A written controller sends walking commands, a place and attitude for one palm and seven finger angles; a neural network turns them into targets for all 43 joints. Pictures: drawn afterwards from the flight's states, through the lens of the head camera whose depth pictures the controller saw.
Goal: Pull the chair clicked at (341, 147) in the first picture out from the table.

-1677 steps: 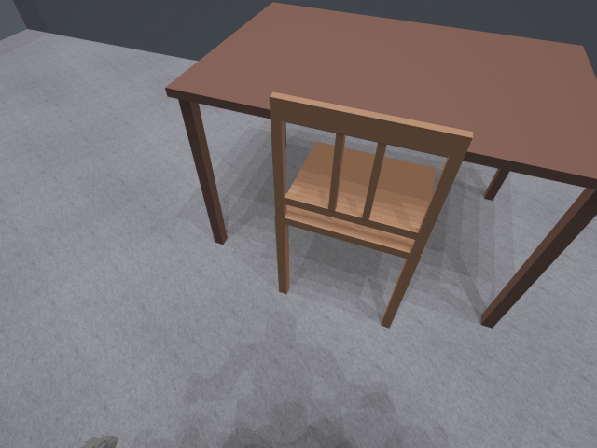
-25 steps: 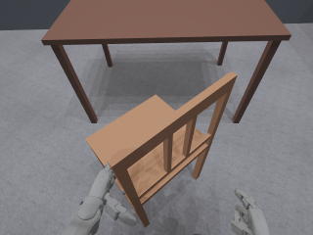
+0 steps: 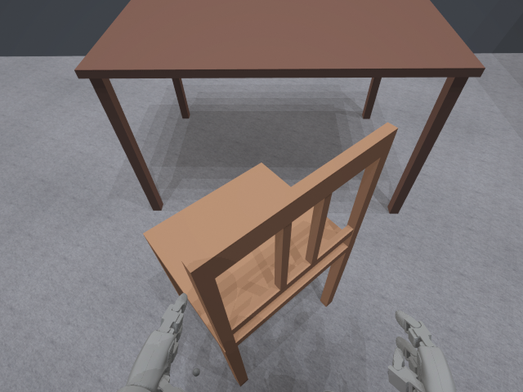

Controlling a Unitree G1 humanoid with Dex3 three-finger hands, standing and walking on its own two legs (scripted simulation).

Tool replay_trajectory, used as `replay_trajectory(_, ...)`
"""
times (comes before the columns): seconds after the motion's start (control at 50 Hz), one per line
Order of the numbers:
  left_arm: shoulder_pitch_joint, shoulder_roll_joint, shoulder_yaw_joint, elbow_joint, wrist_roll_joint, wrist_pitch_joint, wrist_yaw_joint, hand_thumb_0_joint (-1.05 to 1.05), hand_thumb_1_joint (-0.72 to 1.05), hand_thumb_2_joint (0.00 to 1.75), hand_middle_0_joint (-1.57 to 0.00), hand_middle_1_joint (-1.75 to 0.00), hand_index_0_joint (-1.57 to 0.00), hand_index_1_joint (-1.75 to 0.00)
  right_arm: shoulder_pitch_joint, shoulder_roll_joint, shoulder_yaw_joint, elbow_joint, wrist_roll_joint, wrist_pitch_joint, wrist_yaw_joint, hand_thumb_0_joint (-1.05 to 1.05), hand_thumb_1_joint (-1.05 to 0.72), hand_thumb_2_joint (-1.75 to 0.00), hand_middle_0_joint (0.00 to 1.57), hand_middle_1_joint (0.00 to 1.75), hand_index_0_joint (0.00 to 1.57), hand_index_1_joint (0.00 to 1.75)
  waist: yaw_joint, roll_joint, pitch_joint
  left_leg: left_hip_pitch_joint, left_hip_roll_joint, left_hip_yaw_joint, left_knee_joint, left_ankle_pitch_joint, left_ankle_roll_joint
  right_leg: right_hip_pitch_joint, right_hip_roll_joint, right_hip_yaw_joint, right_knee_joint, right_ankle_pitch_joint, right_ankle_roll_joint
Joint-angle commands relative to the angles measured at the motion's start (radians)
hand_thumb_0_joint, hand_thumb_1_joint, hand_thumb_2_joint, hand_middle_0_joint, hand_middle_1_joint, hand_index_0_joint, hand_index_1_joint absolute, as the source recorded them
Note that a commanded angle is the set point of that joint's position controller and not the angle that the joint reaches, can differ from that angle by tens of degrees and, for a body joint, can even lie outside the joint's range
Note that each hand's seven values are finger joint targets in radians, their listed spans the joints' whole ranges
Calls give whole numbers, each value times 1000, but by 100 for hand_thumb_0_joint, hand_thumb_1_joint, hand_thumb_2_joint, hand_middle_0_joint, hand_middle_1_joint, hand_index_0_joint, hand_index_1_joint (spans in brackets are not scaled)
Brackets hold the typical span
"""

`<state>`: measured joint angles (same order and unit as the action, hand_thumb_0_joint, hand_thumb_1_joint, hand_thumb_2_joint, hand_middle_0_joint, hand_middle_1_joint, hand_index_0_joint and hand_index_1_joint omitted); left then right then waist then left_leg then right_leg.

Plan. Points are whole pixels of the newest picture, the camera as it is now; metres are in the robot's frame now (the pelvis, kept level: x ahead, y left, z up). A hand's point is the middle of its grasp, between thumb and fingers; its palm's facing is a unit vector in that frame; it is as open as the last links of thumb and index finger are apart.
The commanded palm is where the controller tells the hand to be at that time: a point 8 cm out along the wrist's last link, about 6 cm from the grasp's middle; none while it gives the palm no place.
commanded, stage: draw the fingers out of the gap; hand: left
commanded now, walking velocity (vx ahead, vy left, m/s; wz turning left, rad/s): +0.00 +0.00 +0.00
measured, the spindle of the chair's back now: (281, 257) +0.37 -0.03 -0.07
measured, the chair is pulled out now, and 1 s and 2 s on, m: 0.49 0.49 0.49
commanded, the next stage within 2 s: draw the hand back to the body in 0.36 s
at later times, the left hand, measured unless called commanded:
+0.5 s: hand out of the picture +0.10 +0.10 -0.02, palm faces -0.19 -0.97 -0.13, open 17.4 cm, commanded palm +0.08 +0.16 +0.01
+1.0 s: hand (121, 383) +0.14 +0.16 +0.08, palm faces +0.02 -1.00 -0.08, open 17.3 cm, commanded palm +0.10 +0.22 +0.10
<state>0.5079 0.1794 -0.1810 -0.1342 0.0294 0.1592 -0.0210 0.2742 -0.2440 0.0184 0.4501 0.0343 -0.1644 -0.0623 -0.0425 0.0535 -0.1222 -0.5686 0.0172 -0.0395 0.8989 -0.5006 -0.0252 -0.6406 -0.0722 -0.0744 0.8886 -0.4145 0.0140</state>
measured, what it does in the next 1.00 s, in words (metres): stands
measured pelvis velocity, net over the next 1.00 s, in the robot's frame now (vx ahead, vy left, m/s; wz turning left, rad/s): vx -0.02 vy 0.01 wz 0.00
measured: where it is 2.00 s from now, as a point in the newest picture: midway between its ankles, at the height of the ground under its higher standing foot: outside the picture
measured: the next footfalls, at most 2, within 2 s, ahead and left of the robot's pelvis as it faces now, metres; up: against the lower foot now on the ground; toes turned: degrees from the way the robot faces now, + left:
none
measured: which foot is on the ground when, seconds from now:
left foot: down 0.00-1.00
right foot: down 0.00-1.00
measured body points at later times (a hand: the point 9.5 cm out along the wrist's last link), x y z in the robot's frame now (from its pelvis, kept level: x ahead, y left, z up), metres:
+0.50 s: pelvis -0.01 +0.01 -0.02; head +0.01 -0.01 +0.43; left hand +0.11 +0.15 +0.00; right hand +0.17 -0.23 -0.07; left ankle -0.03 +0.14 -0.69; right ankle +0.01 -0.13 -0.69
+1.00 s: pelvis -0.02 +0.01 -0.02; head +0.00 -0.01 +0.43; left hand +0.13 +0.21 +0.09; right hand +0.17 -0.21 -0.08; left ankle -0.03 +0.14 -0.69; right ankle +0.01 -0.13 -0.69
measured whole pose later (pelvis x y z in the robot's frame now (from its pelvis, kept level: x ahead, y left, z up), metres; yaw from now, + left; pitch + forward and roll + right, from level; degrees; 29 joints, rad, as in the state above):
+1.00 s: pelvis -0.02 +0.01 -0.02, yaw +0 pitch +9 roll -2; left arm 0.77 0.22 0.04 -0.47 -0.22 -0.20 -0.12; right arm 0.26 -0.18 0.01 0.48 0.08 -0.21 -0.08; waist 0.01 0.07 -0.14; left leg -0.65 0.03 -0.06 1.05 -0.56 -0.02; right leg -0.70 -0.06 -0.08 0.99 -0.44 0.02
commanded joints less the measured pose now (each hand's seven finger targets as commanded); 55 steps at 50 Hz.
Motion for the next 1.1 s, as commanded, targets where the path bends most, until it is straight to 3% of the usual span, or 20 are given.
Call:
replay_trajectory(0.0, 72, 23, -8, -262, 9, -64, 3, 0, -55, 20, 0, 0, 0, 0, -67, -91, -45, -179, -2, -61, -7, 0, -90, -90, 20, 30, 20, 30, -7, -67, -129, -11, -34, 21, -116, 289, 48, 150, 37, -12, -107, 234, -23)
replay_trajectory(0.02, 66, 18, -25, -272, 16, -62, 5, 0, -55, 20, 0, 0, 0, 0, -68, -92, -43, -184, -2, -61, -7, 0, -90, -90, 20, 30, 20, 30, -15, -64, -117, -14, -35, 20, -112, 269, 49, 132, 37, -12, -106, 211, -21)
replay_trajectory(0.1, 110, 50, 11, -293, 30, -56, 19, 0, -55, 20, 0, 0, 0, 0, -73, -86, -42, -198, -3, -53, -13, 0, -90, -90, 20, 30, 20, 30, -1, -90, -104, -53, -39, 18, -105, 220, 51, 124, 40, -6, -102, 151, -24)
replay_trajectory(0.14, 134, 61, 14, -312, 36, -53, 23, 0, -55, 20, 0, 0, 0, 0, -80, -85, -43, -207, -1, -47, -15, 0, -90, -90, 20, 30, 20, 30, 3, -69, -110, -62, -39, 19, -96, 212, 52, 115, 41, -2, -97, 134, -26)
replay_trajectory(0.26, 221, 20, -38, -367, 27, -56, 8, 0, -55, 20, 0, 0, 0, 0, -83, -78, -41, -230, 4, -49, -18, 0, -90, -90, 20, 30, 20, 30, -4, -59, -93, -83, -39, 13, -85, 181, 54, 89, 42, -5, -92, 89, -28)
replay_trajectory(0.42, 348, 32, -44, -426, 50, -62, 6, 0, -55, 20, 0, 0, 0, 0, -82, -65, -54, -255, 6, -45, -18, 0, -90, -90, 20, 30, 20, 30, 5, -69, -84, -124, -39, 14, -60, 156, 55, 56, 48, -3, -67, 58, -28)
replay_trajectory(0.46, 358, 41, -41, -454, 61, -68, 15, 0, -55, 20, 0, 0, 0, 0, -80, -64, -53, -262, 5, -44, -20, 0, -90, -90, 20, 30, 20, 30, 7, -41, -84, -128, -43, 17, -52, 157, 55, 51, 47, -1, -58, 56, -32)
replay_trajectory(0.48, 290, -59, 14, -540, -122, -186, 8, 0, -55, 20, 0, 0, 0, 0, -84, -47, -45, -248, 8, -75, -21, 0, -90, -90, 20, 30, 20, 30, 13, -120, -66, -160, -54, 11, -18, 154, 46, 25, 58, -30, -53, 58, -29)
replay_trajectory(0.5, 333, -4, 50, -486, -119, -239, 3, 0, -55, 20, 0, 0, 0, 0, -78, -54, -51, -216, 9, -93, -21, 0, -90, -90, 20, 30, 20, 30, 26, -119, -83, -173, -53, 21, -1, 143, 44, 30, 59, -14, -46, 39, -33)
replay_trajectory(0.54, 308, 34, 109, -528, -144, -325, 2, 0, -55, 20, 0, 0, 0, 0, -64, -56, -58, -194, 10, -114, -16, 0, -90, -90, 20, 30, 20, 30, 37, -46, -105, -180, -50, 19, 12, 154, 38, 23, 58, -11, -18, 38, -40)
replay_trajectory(0.56, 316, 7, 90, -545, -151, -365, -4, 0, -55, 20, 0, 0, 0, 0, -59, -53, -59, -189, 11, -123, -11, 0, -90, -90, 20, 30, 20, 30, 36, -12, -122, -166, -50, 21, 14, 167, 36, 17, 56, -11, -3, 53, -41)
replay_trajectory(0.66, 312, -26, 65, -490, -149, -561, -48, 0, -55, 20, 0, 0, 0, 0, -95, -46, -80, -139, 11, -136, 30, 0, -90, -90, 20, 30, 20, 30, 34, -58, -106, -246, -33, 10, 73, 166, 28, -53, 57, -11, 69, 60, -38)
replay_trajectory(0.68, 314, -4, 83, -481, -154, -581, -67, 0, -55, 20, 0, 0, 0, 0, -104, -51, -85, -141, 13, -132, 36, 0, -90, -90, 20, 30, 20, 30, 33, -59, -118, -251, -30, 12, 77, 148, 30, -45, 52, 1, 64, 47, -36)
replay_trajectory(0.74, 384, 73, 169, -488, -164, -513, -103, 0, -55, 20, 0, 0, 0, 0, -128, -58, -87, -172, 30, -96, 27, 0, -90, -90, 20, 30, 20, 30, 60, -22, -167, -210, -29, 19, 32, 128, 37, 46, 46, 17, 22, 21, -38)
replay_trajectory(0.76, 372, 68, 170, -526, -177, -483, -107, 0, -55, 20, 0, 0, 0, 0, -129, -55, -80, -184, 35, -86, 21, 0, -90, -90, 20, 30, 20, 30, 54, -13, -166, -194, -30, 21, 17, 127, 39, 61, 44, 13, 10, 23, -35)
replay_trajectory(0.82, 318, 95, 238, -585, -225, -424, -93, 0, -55, 20, 0, 0, 0, 0, -128, -44, -70, -186, 44, -75, -9, 0, -90, -90, 20, 30, 20, 30, 50, -70, -150, -168, -26, 12, -7, 126, 43, 99, 50, 12, -35, 16, -28)
replay_trajectory(0.96, 233, 117, 298, -559, -271, -429, -112, 0, -37, 29, -2, -4, -2, -4, -109, -52, -52, -128, 45, -131, -27, 0, -90, -90, 20, 30, 20, 30, 33, -47, -77, -82, -19, 3, -63, 174, 37, 132, 55, 2, -107, 70, -27)
replay_trajectory(0.98, 336, 294, 396, -525, -110, -325, 34, 0, -33, 31, -3, -5, -3, -5, -113, -35, -54, -142, 27, -84, -53, 0, -90, -90, 20, 30, 20, 30, 104, -1, -121, -17, 4, 12, -128, 186, 23, 244, 21, 58, -151, 82, -49)
replay_trajectory(1.0, 326, 189, 324, -598, -97, -287, 83, 0, -30, 32, -4, -5, -4, -5, -104, -23, -37, -161, 19, -70, -61, 0, -90, -90, 20, 30, 20, 30, 73, 3, -77, 12, -4, 15, -156, 184, 22, 253, 13, 37, -178, 100, -42)
replay_trajectory(1.08, 253, 173, 301, -567, -60, -224, 163, 0, -15, 39, -5, -8, -5, -8, -138, -31, -23, -125, 10, -35, -77, 0, -90, -90, 20, 30, 20, 30, 61, -18, 24, 115, 6, 9, -229, 224, 29, 294, 20, 10, -258, 150, -38)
